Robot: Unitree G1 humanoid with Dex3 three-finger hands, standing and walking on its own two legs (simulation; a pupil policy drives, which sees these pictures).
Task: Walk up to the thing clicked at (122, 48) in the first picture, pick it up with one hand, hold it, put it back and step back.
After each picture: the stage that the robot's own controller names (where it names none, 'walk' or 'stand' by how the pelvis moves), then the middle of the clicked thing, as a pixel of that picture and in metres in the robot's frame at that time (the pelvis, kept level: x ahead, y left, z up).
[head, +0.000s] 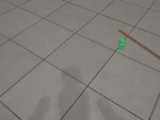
stand; (122, 44) +1.37 -0.45 -0.72
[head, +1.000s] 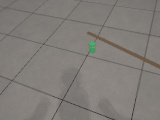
walk; (92, 47) +1.30 +0.00 -0.69
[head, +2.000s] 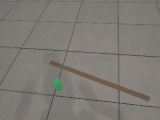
walk; (58, 84) +0.82 +0.31 -0.71
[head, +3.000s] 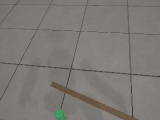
walk; (60, 116) +0.48 +0.26 -0.72
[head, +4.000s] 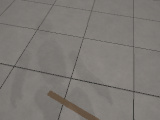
stand; out of the picture +0.36 +0.17 -0.70
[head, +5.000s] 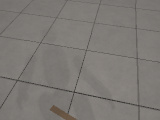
stand; out of the picture +0.30 +0.16 -0.72
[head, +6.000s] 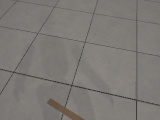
stand; out of the picture +0.28 +0.17 -0.72
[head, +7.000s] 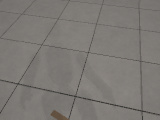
stand; out of the picture +0.24 +0.17 -0.72
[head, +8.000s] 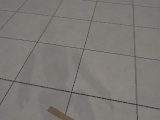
stand; out of the picture +0.27 +0.18 -0.72
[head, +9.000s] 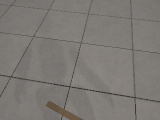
stand; out of the picture +0.27 +0.18 -0.72
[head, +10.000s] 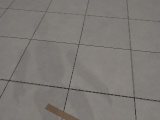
stand; out of the picture +0.26 +0.18 -0.71
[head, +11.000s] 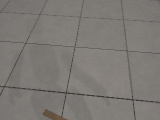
stand; out of the picture +0.22 +0.18 -0.71
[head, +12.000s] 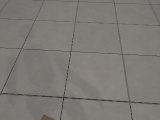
stand; out of the picture +0.21 +0.18 -0.72
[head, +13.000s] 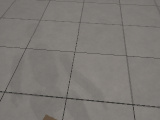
stand; out of the picture +0.21 +0.18 -0.72
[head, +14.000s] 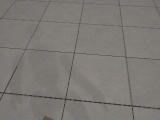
stand; out of the picture +0.20 +0.19 -0.72
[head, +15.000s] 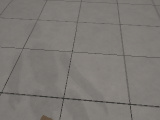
stand; out of the picture +0.20 +0.20 -0.72
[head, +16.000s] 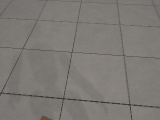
stand; out of the picture +0.20 +0.20 -0.72
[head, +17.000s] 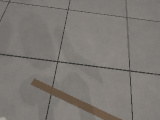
go down; out of the picture +0.24 +0.18 -0.59
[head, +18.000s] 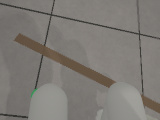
go down; (39, 97) +0.31 +0.16 -0.31
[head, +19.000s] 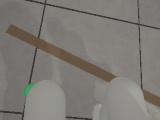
close in; (33, 93) +0.31 +0.16 -0.29
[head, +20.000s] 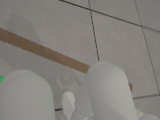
close in; out of the picture +0.32 +0.17 -0.22
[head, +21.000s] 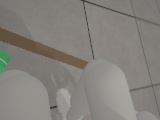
close; out of the picture +0.39 +0.15 -0.25
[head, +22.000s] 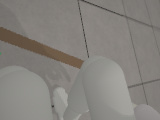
lift; out of the picture +0.39 +0.16 -0.24
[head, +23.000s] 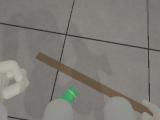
lift; (68, 97) +0.35 +0.07 -0.46
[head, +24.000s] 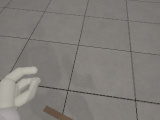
go down; out of the picture +0.27 +0.05 -0.69
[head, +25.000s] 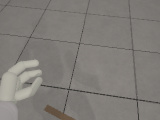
stand; out of the picture +0.23 +0.02 -0.70
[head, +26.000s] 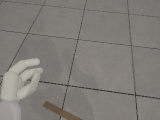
stand; out of the picture +0.22 -0.01 -0.69
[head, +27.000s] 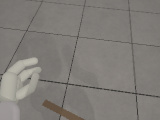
stand; out of the picture +0.18 -0.04 -0.68
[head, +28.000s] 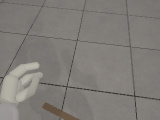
stand; out of the picture +0.17 -0.06 -0.69
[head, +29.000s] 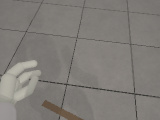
stand; out of the picture +0.16 -0.07 -0.69
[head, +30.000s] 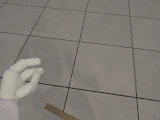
stand; out of the picture +0.16 -0.06 -0.70
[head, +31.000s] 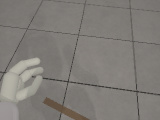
stand; out of the picture +0.17 -0.06 -0.67
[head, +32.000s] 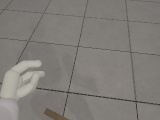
stand; out of the picture +0.15 -0.06 -0.70
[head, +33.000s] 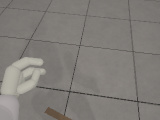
stand; out of the picture +0.15 -0.07 -0.70
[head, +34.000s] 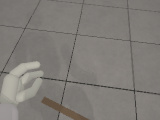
stand; out of the picture +0.17 -0.07 -0.68
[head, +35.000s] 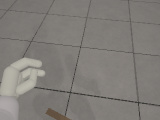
stand; out of the picture +0.15 -0.07 -0.70
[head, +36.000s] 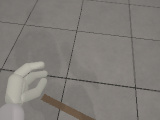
stand; out of the picture +0.16 -0.07 -0.66
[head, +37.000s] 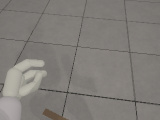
stand; out of the picture +0.15 -0.07 -0.70
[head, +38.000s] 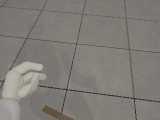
hold; out of the picture +0.16 -0.07 -0.70
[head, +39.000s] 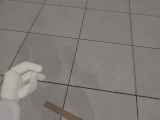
stand; out of the picture +0.15 -0.07 -0.69
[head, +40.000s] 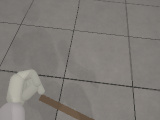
crouch; out of the picture +0.16 -0.07 -0.67
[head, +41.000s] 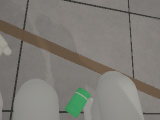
lower; (77, 102) +0.26 -0.06 -0.30
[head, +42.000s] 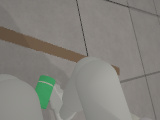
lower; (43, 92) +0.28 -0.06 -0.26
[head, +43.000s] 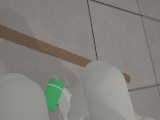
lower; (51, 94) +0.28 -0.05 -0.26
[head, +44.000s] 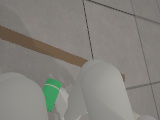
lower; (49, 94) +0.28 -0.06 -0.26
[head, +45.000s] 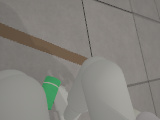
loosen; (48, 92) +0.28 -0.06 -0.25
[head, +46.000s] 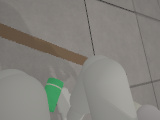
withdraw; (50, 94) +0.27 -0.06 -0.23
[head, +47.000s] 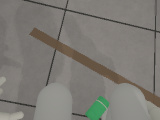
walk; (97, 109) +0.25 -0.09 -0.37
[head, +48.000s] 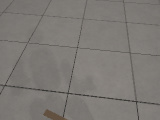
stand; out of the picture +0.16 -0.08 -0.68
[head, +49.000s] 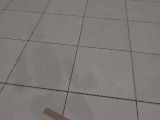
stand; out of the picture +0.15 -0.07 -0.69
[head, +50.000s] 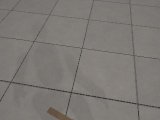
stand; out of the picture +0.16 -0.08 -0.72
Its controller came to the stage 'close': yes
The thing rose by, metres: 0.01
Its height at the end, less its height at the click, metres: -0.02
